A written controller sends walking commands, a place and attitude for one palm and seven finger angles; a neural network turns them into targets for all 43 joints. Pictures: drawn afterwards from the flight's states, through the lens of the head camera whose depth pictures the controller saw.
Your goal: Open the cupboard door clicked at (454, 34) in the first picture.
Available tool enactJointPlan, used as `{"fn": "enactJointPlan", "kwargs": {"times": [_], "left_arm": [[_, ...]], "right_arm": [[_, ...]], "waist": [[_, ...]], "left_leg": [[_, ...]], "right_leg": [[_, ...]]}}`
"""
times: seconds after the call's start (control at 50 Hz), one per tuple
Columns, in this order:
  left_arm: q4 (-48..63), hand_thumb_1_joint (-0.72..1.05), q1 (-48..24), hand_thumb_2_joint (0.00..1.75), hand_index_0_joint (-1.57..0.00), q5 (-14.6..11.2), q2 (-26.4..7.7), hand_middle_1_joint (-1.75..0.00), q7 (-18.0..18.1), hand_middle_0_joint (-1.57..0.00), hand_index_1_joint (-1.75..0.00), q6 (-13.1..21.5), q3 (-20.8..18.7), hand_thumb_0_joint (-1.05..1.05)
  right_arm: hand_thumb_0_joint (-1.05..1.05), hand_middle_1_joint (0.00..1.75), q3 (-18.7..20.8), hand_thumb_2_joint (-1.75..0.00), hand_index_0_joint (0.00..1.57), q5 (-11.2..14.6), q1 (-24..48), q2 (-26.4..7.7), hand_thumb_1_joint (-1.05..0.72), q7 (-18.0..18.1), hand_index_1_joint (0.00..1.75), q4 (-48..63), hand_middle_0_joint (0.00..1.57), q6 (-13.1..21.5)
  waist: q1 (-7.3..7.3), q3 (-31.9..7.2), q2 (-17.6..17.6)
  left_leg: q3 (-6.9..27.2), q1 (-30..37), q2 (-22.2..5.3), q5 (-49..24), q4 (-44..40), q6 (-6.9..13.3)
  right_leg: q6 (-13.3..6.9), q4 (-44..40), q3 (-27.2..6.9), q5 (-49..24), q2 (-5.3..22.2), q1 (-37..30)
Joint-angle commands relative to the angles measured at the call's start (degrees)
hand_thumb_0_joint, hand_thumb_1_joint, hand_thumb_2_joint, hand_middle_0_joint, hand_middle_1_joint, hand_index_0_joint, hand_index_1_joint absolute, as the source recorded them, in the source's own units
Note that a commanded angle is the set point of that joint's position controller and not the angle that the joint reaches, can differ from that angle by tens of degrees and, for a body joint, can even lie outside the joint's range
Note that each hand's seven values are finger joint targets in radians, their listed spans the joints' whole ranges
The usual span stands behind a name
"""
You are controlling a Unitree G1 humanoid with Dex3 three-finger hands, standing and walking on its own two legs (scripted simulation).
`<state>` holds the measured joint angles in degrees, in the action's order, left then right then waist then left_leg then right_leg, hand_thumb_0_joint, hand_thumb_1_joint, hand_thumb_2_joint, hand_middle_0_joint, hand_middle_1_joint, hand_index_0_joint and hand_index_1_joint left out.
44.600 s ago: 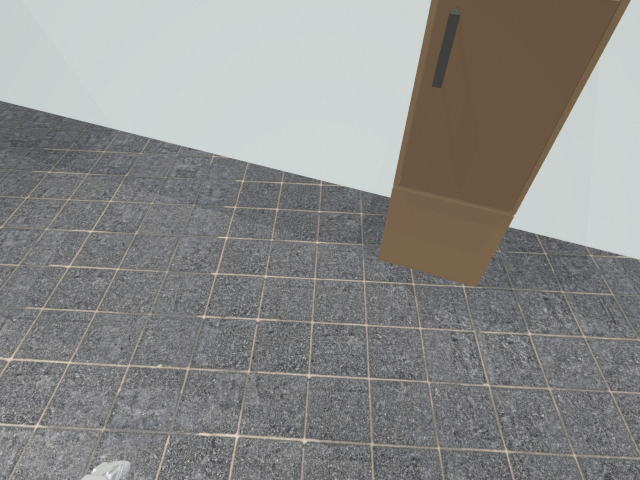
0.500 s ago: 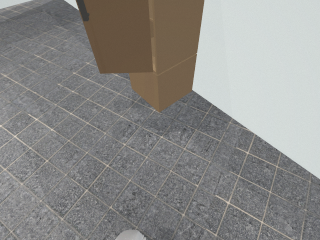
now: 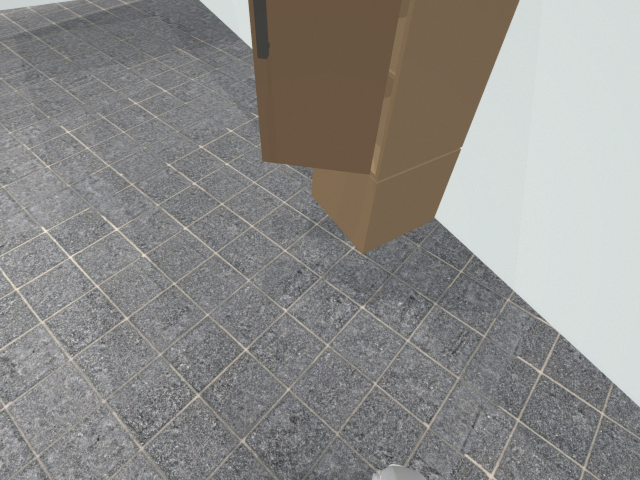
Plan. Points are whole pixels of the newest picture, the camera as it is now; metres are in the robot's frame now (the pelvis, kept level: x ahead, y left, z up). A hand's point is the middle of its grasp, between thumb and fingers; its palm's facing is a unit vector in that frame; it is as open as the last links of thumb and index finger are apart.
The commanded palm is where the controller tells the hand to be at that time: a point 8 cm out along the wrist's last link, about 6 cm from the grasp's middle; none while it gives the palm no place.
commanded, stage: take the last steps up to it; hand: left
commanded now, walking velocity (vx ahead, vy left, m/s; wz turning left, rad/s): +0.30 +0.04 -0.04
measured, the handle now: (263, 17) +1.05 +0.23 +0.11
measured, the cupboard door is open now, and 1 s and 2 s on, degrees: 50 50 50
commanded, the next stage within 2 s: come to a stop and stand still in 1.08 s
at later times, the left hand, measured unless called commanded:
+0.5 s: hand (224, 424) +0.22 +0.16 -0.17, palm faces +0.08 -0.98 -0.21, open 7.1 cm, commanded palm none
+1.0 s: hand (201, 312) +0.41 +0.25 -0.18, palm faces +0.04 -0.99 -0.15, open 7.3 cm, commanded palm none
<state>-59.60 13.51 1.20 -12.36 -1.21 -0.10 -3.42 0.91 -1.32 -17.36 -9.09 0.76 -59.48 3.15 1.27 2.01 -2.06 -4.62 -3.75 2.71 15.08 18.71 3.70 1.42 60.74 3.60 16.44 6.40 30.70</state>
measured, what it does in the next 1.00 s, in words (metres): walks ahead: right foot, then left foot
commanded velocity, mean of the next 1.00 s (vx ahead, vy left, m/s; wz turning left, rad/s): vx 0.28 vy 0.05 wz -0.02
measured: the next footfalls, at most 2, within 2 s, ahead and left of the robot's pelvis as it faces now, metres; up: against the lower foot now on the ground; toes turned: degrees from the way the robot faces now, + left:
right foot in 0.24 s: +0.20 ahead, -0.12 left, +0.00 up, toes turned -8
left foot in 0.70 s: +0.38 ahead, +0.13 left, +0.00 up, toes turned +8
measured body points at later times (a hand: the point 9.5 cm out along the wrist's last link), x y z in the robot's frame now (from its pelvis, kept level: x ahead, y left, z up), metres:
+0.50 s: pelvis +0.18 -0.03 +0.00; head +0.20 -0.03 +0.45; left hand +0.22 +0.21 -0.15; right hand +0.19 -0.26 -0.16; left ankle +0.22 +0.13 -0.69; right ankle +0.16 -0.11 -0.74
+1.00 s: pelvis +0.36 +0.07 +0.00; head +0.39 +0.10 +0.45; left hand +0.41 +0.30 -0.16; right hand +0.38 -0.17 -0.14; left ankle +0.34 +0.13 -0.74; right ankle +0.39 -0.08 -0.66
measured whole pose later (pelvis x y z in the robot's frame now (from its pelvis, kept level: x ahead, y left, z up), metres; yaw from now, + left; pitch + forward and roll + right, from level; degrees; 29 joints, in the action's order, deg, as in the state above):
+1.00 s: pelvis +0.36 +0.07 +0.00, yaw -2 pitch +0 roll -1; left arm -60.6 11.5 1.2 -10.3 -0.3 0.8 -3.9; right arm 1.8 -1.3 -15.8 -9.5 1.7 -60.9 4.7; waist 0.6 2.8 -2.3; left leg -10.6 -6.8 1.3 12.8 19.0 5.1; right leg 0.9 60.3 2.8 13.4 5.7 31.8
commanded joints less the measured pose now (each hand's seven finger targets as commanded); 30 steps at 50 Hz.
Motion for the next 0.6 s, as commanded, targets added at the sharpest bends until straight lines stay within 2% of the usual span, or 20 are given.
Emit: {"fn": "enactJointPlan", "kwargs": {"times": [0.0, 0.08, 0.12, 0.14, 0.16, 0.18, 0.2, 0.22, 0.24, 0.26, 0.28, 0.3, 0.32, 0.36, 0.4, 0.42, 0.46, 0.5, 0.56, 0.58], "left_arm": [[5.33, 0.90, -5.11, 0.90, -0.20, 0.04, -1.25, -0.30, -0.05, -0.20, -0.30, 1.11, 0.55, 0.00], [7.34, 0.90, -10.48, 0.90, -0.20, -0.09, -0.83, -0.30, -0.19, -0.20, -0.30, 1.46, 0.77, 0.00], [7.77, 0.90, -10.83, 0.90, -0.20, -0.10, -0.84, -0.30, -0.24, -0.20, -0.30, 1.57, 0.55, 0.00], [7.38, 0.90, -9.20, 0.90, -0.20, -0.09, -1.11, -0.30, -0.24, -0.20, -0.30, 1.69, 0.29, 0.00], [6.04, 0.90, -4.57, 0.90, -0.20, -0.06, -1.80, -0.30, -0.19, -0.20, -0.30, 1.98, -0.05, 0.00], [3.77, 0.90, 2.71, 0.90, -0.20, 0.08, -3.65, -0.30, 0.08, -0.20, -0.30, 2.60, -0.74, 0.00], [1.27, 0.90, 12.19, 0.90, -0.20, 0.46, -7.99, -0.30, 0.63, -0.20, -0.30, 3.37, -2.21, 0.00], [-0.10, 0.90, 16.78, 0.90, -0.20, 0.00, -12.34, -0.30, 1.11, -0.20, -0.30, 3.36, -3.15, 0.00], [0.69, 0.90, 14.39, 0.90, -0.20, -0.90, -11.56, -0.30, 1.55, -0.20, -0.30, 3.18, -2.92, 0.00], [1.79, 0.90, 9.45, 0.90, -0.20, -0.79, -8.58, -0.30, 1.94, -0.20, -0.30, 3.27, -2.23, 0.00], [2.77, 0.90, 4.72, 0.90, -0.20, -0.88, -6.05, -0.30, 2.25, -0.20, -0.30, 3.13, -1.51, 0.00], [3.39, 0.90, 2.36, 0.90, -0.20, -0.72, -3.62, -0.30, 2.18, -0.20, -0.30, 3.51, -0.74, 0.00], [3.34, 0.90, 1.72, 0.90, -0.20, -0.67, -2.06, -0.30, 1.99, -0.20, -0.30, 4.04, -0.29, 0.00], [2.56, 0.90, 1.90, 0.90, -0.20, -0.44, -1.24, -0.30, 1.86, -0.20, -0.30, 4.65, -0.13, 0.00], [1.68, 0.90, 3.39, 0.90, -0.20, -0.23, -1.20, -0.30, 1.76, -0.20, -0.30, 5.16, -0.67, 0.00], [1.37, 0.90, 4.36, 0.90, -0.20, -0.28, -1.55, -0.30, 1.64, -0.20, -0.30, 5.22, -0.76, 0.00], [-0.09, 0.90, 5.86, 0.90, -0.20, -0.37, -2.66, -0.30, 1.38, -0.20, -0.30, 5.35, -0.57, 0.00], [-1.16, 0.90, 7.24, 0.90, -0.20, -0.21, -3.60, -0.30, 1.30, -0.20, -0.30, 5.38, -0.56, 0.00], [-2.36, 0.90, 8.53, 0.90, -0.20, 0.06, -4.61, -0.30, 1.34, -0.20, -0.30, 5.13, -0.65, 0.00], [-2.81, 0.90, 9.07, 0.90, -0.20, 0.22, -4.93, -0.30, 1.38, -0.20, -0.30, 4.96, -0.71, 0.00]], "right_arm": [[0.00, 0.30, 1.84, -0.90, 0.20, 0.12, -6.93, -7.77, -0.90, 0.68, 0.30, -0.58, 0.20, 0.90], [0.00, 0.30, 1.71, -0.90, 0.20, -0.29, -10.45, -7.52, -0.90, 0.72, 0.30, -2.91, 0.20, 0.71], [0.00, 0.30, 1.60, -0.90, 0.20, -0.46, -10.67, -7.64, -0.90, 0.82, 0.30, -3.76, 0.20, 0.65], [0.00, 0.30, 1.61, -0.90, 0.20, -0.51, -10.43, -7.83, -0.90, 0.87, 0.30, -4.02, 0.20, 0.59], [0.00, 0.30, 1.60, -0.90, 0.20, -0.31, -9.79, -8.13, -0.90, 0.94, 0.30, -4.35, 0.20, 0.53], [0.00, 0.30, 1.58, -0.90, 0.20, 0.18, -9.12, -8.10, -0.90, 0.79, 0.30, -4.38, 0.20, 0.63], [0.00, 0.30, 1.64, -0.90, 0.20, 0.89, -8.43, -6.82, -0.90, 0.47, 0.30, -3.19, 0.20, 0.94], [0.00, 0.30, 1.66, -0.90, 0.20, 1.36, -9.68, -4.93, -0.90, 0.46, 0.30, -1.73, 0.20, 0.98], [0.00, 0.30, 2.02, -0.90, 0.20, 1.09, -5.66, -7.03, -0.90, 0.24, 0.30, -1.14, 0.20, 0.48], [0.00, 0.30, 2.25, -0.90, 0.20, 0.99, -1.92, -5.79, -0.90, 0.07, 0.30, -0.79, 0.20, 0.25], [0.00, 0.30, 2.38, -0.90, 0.20, 0.65, -1.09, -4.40, -0.90, -0.14, 0.30, -0.75, 0.20, -0.28], [0.00, 0.30, 1.92, -0.90, 0.20, 0.27, -2.43, -2.83, -0.90, -0.39, 0.30, -1.25, 0.20, -0.94], [0.00, 0.30, 1.73, -0.90, 0.20, 0.04, -4.03, -1.61, -0.90, -0.68, 0.30, -1.98, 0.20, -1.53], [0.00, 0.30, 1.77, -0.90, 0.20, -0.18, -6.17, -0.92, -0.90, -1.04, 0.30, -2.58, 0.20, -2.26], [0.00, 0.30, 2.00, -0.90, 0.20, -0.22, -4.52, -0.04, -0.90, -1.48, 0.30, -2.03, 0.20, -2.36], [0.00, 0.30, 2.01, -0.90, 0.20, -0.23, -2.86, 0.18, -0.90, -1.70, 0.30, -1.31, 0.20, -2.34], [0.00, 0.30, 2.06, -0.90, 0.20, -0.15, 1.08, -0.15, -0.90, -2.04, 0.30, 0.07, 0.20, -2.13], [0.00, 0.30, 2.13, -0.90, 0.20, -0.05, 4.38, -0.77, -0.90, -2.37, 0.30, 1.66, 0.20, -1.75], [0.00, 0.30, 2.32, -0.90, 0.20, -0.07, 9.24, -1.93, -0.90, -2.76, 0.30, 3.61, 0.20, -1.29], [0.00, 0.30, 2.30, -0.90, 0.20, 0.00, 10.72, -2.16, -0.90, -2.84, 0.30, 4.07, 0.20, -1.09]], "waist": [[-1.94, 3.36, 6.77], [-3.57, 5.25, 6.83], [-3.12, 5.58, 6.47], [-1.97, 5.11, 5.68], [0.29, 2.90, 4.93], [3.61, -0.21, 2.13], [7.26, -6.07, -4.71], [6.56, -9.92, -13.79], [6.40, -5.49, -5.93], [4.65, -0.58, -3.30], [2.25, 3.08, -0.75], [0.23, 3.92, -1.81], [-1.06, 3.16, -3.32], [-2.36, 1.31, -5.51], [-2.10, 0.86, -3.44], [-1.38, 0.90, -2.15], [-0.40, 1.51, -2.33], [0.40, 1.73, -4.02], [1.21, 3.53, -6.44], [1.58, 3.87, -5.56]], "left_leg": [[8.52, 2.36, -16.20, -23.10, -7.77, 6.95], [7.75, 2.75, -16.70, -24.41, -6.24, 6.31], [7.42, 1.23, -17.13, -25.08, -4.75, 6.01], [6.69, 0.44, -16.50, -27.59, -2.16, 5.55], [5.35, -0.55, -15.25, -31.30, 3.36, 4.51], [4.04, -5.54, -12.58, -32.04, 12.78, 2.72], [0.07, -16.86, -7.22, -20.68, 27.44, -0.13], [-1.00, -27.82, -0.15, 15.98, 46.07, -2.62], [4.93, -31.05, -3.98, 16.76, 53.28, -2.18], [6.49, -32.40, -6.35, 11.42, 54.17, -2.33], [6.83, -30.70, -8.37, 7.37, 51.96, -2.72], [6.55, -27.87, -9.61, 4.59, 49.52, -3.32], [5.57, -25.55, -9.69, 2.17, 47.18, -3.94], [3.56, -22.94, -9.75, 0.73, 41.06, -4.94], [2.04, -23.39, -9.60, -1.45, 35.23, -5.62], [1.34, -23.84, -9.29, -2.47, 32.70, -5.92], [0.68, -26.15, -8.91, -3.60, 28.46, -6.33], [0.19, -26.85, -8.47, -3.29, 24.27, -6.29], [-0.36, -26.08, -7.76, -2.58, 19.72, -5.91], [-0.72, -24.57, -7.36, -1.74, 18.25, -5.68]], "right_leg": [[-0.22, -9.06, -0.01, -3.43, 0.69, 4.43], [-1.38, -17.90, 1.74, -3.53, -1.04, 0.79], [-2.22, -21.03, 2.18, -2.76, -2.03, -3.56], [-2.73, -23.28, 2.98, -2.52, -3.26, -7.61], [-3.35, -26.54, 3.71, -3.91, -4.66, -14.48], [-4.41, -29.87, 2.11, -6.34, -4.68, -26.13], [-8.33, -32.43, -11.28, -6.85, 5.49, -41.10], [-15.51, -41.59, -32.37, -10.35, 20.68, -46.96], [-16.74, -45.60, -32.75, -4.61, 21.45, -40.37], [-14.96, -47.62, -29.75, -0.70, 18.87, -32.44], [-12.84, -48.81, -22.70, -0.50, 17.07, -25.19], [-11.30, -50.00, -16.97, -2.08, 14.70, -19.74], [-9.96, -51.07, -12.16, -4.39, 12.44, -17.02], [-9.32, -51.74, -7.14, -6.28, 10.45, -16.04], [-9.64, -51.94, -5.29, -8.66, 9.67, -17.70], [-9.77, -51.87, -5.12, -9.68, 9.46, -18.60], [-9.94, -51.60, -5.47, -11.72, 9.57, -21.82], [-9.94, -50.82, -5.27, -12.79, 10.18, -24.38], [-9.42, -49.78, -5.35, -12.48, 11.39, -25.39], [-9.34, -49.07, -6.03, -12.13, 11.81, -24.93]]}}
